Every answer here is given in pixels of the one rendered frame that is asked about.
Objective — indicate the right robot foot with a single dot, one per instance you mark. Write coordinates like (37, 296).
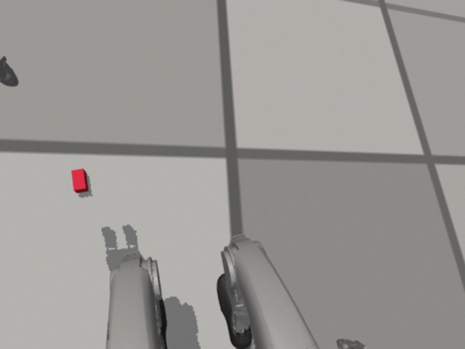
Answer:
(239, 340)

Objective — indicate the left robot hand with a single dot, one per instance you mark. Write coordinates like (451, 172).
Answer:
(7, 75)

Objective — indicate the small box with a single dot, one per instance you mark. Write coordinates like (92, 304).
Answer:
(80, 184)

